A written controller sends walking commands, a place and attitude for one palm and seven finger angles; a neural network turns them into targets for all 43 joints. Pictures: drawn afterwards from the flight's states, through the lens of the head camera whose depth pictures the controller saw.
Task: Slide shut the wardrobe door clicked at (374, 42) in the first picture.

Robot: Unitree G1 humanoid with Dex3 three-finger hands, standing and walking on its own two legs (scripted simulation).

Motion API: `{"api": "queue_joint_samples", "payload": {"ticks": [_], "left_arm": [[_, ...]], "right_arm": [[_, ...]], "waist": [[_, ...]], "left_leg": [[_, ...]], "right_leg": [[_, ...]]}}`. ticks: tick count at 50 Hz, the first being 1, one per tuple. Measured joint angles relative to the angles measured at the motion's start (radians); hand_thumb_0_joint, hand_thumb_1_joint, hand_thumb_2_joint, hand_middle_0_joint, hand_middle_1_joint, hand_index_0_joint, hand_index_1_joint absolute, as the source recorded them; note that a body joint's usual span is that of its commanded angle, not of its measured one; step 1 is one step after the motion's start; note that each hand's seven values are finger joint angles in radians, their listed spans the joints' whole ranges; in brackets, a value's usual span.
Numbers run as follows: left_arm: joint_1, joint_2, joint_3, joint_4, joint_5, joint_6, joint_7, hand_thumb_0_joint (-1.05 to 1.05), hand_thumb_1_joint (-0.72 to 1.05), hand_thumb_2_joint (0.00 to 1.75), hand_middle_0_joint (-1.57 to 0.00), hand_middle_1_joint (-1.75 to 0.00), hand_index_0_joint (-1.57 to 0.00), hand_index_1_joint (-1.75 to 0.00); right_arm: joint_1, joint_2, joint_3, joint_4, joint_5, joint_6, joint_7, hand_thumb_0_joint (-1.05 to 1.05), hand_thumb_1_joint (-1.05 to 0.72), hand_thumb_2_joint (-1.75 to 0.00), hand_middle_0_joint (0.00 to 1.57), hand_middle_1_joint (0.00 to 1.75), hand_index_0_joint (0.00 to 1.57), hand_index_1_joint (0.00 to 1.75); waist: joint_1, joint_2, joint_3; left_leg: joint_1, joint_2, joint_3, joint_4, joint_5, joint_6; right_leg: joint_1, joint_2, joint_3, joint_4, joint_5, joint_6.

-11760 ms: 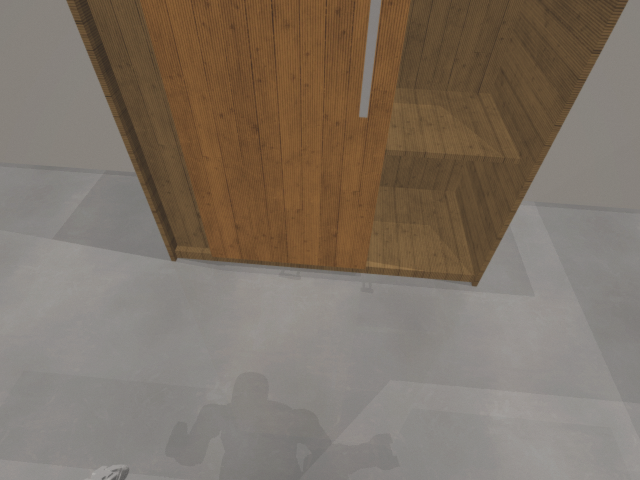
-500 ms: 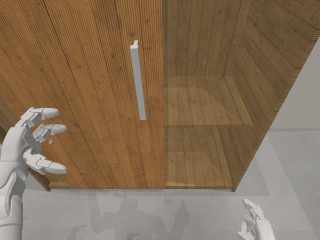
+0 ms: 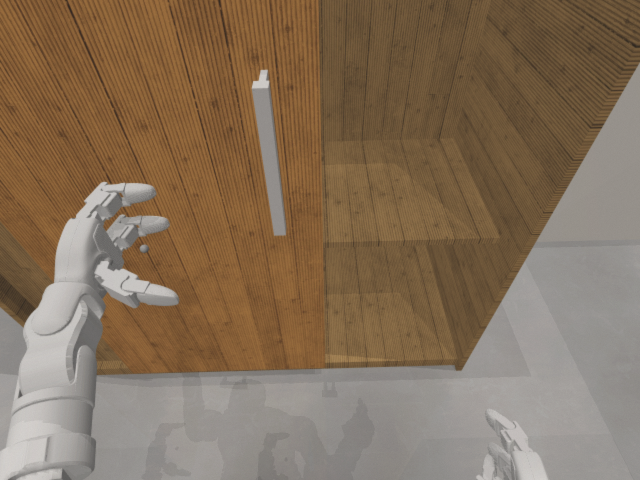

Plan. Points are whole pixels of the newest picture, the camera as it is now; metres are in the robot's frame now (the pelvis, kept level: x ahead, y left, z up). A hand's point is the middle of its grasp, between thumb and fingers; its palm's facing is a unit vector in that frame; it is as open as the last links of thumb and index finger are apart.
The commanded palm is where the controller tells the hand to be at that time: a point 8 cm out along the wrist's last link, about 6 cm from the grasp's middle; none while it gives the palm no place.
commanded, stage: move the hooked fingers beside the handle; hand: left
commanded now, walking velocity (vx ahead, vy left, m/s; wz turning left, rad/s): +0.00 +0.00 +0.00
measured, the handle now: (273, 161) +0.55 +0.12 +0.11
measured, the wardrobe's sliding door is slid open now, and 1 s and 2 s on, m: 0.43 0.43 0.43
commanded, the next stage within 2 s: none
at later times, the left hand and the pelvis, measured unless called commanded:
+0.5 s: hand (188, 220) +0.39 +0.20 +0.13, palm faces +0.12 -0.99 -0.01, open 14.0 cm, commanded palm +0.37 +0.25 +0.13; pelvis +0.01 +0.01 +0.00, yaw -1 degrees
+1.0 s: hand (227, 182) +0.47 +0.17 +0.13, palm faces +0.12 -0.99 -0.02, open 14.0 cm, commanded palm +0.44 +0.22 +0.12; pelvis +0.00 +0.00 +0.00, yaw -2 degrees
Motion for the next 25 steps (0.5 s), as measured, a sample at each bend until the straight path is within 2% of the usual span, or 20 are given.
{"api": "queue_joint_samples", "payload": {"ticks": [9, 16, 25], "left_arm": [[-0.052, -0.030, -0.043, 0.029, 0.031, 0.006, 0.055, -0.01, -0.50, 0.30, -0.30, -1.20, -0.30, -1.20], [-0.091, -0.059, -0.082, 0.043, 0.046, -0.017, 0.096, -0.02, -0.50, 0.30, -0.30, -1.20, -0.30, -1.20], [-0.162, -0.064, -0.087, 0.143, 0.073, -0.010, 0.145, -0.01, -0.50, 0.30, -0.30, -1.20, -0.30, -1.20]], "right_arm": [[0.010, 0.008, -0.004, 0.010, -0.004, 0.032, 0.010, 0.02, -0.90, -0.90, 0.20, 0.30, 0.20, 0.30], [0.016, 0.013, -0.012, 0.016, -0.006, 0.049, 0.022, 0.02, -0.90, -0.90, 0.20, 0.30, 0.20, 0.30], [0.013, 0.018, -0.012, 0.016, -0.008, 0.095, 0.031, 0.01, -0.90, -0.90, 0.20, 0.30, 0.20, 0.30]], "waist": [[-0.005, -0.008, -0.004], [-0.008, -0.006, -0.015], [-0.022, -0.011, -0.017]], "left_leg": [[-0.006, -0.007, 0.006, -0.009, -0.002, 0.008], [-0.003, -0.011, 0.009, -0.015, -0.004, 0.012], [-0.011, -0.010, 0.013, -0.017, -0.002, 0.012]], "right_leg": [[-0.007, -0.006, 0.007, -0.007, -0.001, 0.009], [-0.006, -0.010, 0.011, -0.012, -0.002, 0.015], [-0.017, -0.008, 0.014, -0.012, 0.000, 0.013]]}}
